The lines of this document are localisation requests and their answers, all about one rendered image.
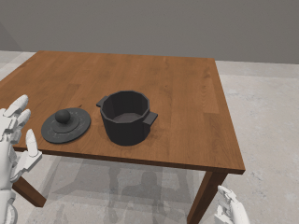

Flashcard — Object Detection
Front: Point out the robot right hand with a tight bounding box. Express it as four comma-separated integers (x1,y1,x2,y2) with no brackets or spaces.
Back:
214,185,250,224

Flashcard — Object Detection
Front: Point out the robot left forearm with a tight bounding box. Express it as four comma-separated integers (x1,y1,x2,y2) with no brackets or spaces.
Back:
0,189,18,224

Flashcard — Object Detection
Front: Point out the knob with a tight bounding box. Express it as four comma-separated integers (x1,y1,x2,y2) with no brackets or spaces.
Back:
54,109,71,124

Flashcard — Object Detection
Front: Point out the table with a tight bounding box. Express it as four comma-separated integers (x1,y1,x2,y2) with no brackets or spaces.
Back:
0,50,246,224

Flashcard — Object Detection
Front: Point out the lid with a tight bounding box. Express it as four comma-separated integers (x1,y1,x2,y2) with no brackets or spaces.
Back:
41,107,91,145

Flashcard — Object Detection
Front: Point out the pot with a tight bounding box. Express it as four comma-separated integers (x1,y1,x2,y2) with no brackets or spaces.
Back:
96,90,158,147

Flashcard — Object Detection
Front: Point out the robot left hand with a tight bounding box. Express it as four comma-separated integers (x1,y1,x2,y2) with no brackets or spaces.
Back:
0,94,43,190

